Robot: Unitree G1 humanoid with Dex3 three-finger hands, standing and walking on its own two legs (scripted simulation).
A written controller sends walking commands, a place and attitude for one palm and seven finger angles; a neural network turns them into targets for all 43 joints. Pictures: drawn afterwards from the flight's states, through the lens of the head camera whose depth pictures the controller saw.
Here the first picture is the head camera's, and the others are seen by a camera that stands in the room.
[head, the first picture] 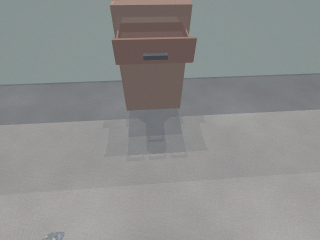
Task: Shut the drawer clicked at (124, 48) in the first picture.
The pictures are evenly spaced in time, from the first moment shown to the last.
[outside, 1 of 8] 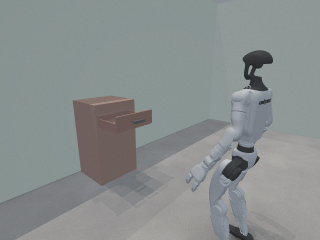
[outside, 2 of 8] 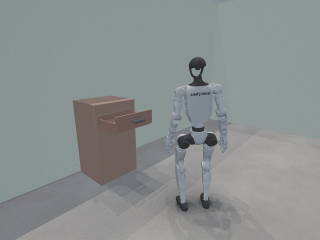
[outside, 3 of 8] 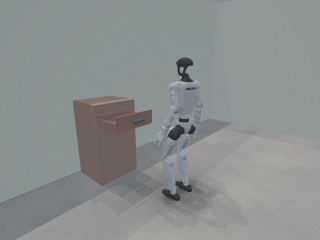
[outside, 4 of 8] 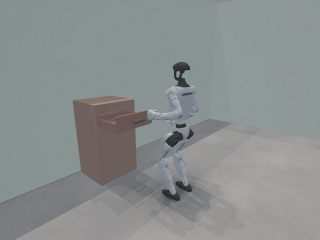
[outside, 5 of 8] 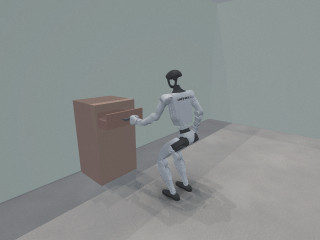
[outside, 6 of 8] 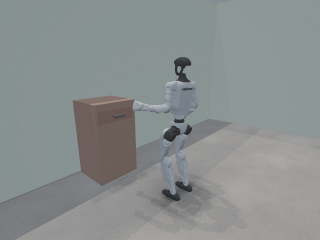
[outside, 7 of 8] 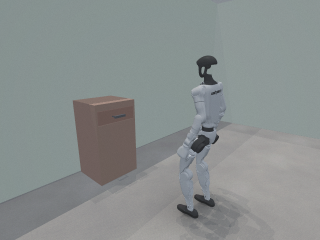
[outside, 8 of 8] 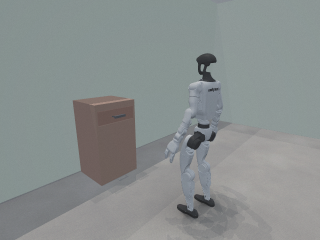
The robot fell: no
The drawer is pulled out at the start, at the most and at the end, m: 0.30 0.30 0.00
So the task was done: yes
